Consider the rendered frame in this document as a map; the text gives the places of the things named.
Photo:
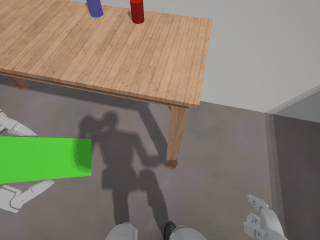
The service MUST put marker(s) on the left robot thigh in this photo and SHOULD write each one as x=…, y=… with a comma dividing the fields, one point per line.
x=123, y=231

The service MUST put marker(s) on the sponge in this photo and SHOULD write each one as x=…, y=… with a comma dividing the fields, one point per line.
x=24, y=159

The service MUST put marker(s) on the table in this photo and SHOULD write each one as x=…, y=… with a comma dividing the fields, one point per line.
x=160, y=61

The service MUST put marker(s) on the robot right hand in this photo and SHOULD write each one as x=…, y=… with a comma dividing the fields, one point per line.
x=268, y=222

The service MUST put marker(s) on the robot left hand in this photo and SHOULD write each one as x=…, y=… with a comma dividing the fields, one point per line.
x=12, y=199

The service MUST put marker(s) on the robot right foot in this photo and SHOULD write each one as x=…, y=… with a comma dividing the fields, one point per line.
x=168, y=229

